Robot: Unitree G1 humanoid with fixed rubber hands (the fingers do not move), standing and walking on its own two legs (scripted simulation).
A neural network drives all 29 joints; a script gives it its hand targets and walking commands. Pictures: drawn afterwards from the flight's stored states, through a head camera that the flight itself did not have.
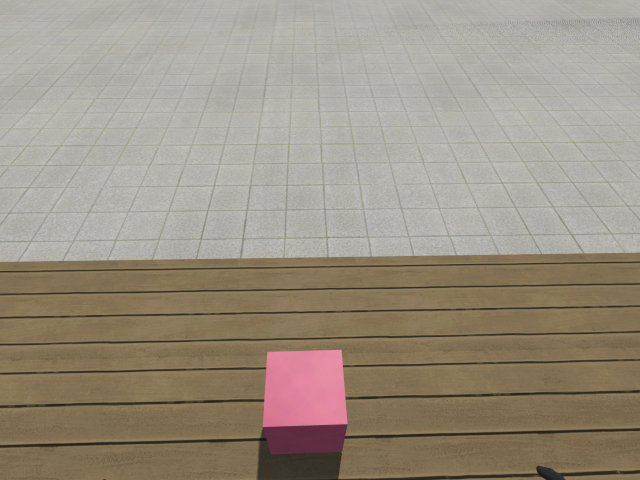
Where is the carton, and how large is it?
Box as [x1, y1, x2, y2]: [263, 350, 346, 453]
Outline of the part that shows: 341,350 267,352 263,428 271,453 341,451 346,428 346,411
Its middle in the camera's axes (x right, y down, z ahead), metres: -0.04 +0.46 +1.11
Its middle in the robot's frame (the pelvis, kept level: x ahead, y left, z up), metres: +0.46 +0.03 -0.66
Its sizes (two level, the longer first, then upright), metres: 0.210 0.200 0.250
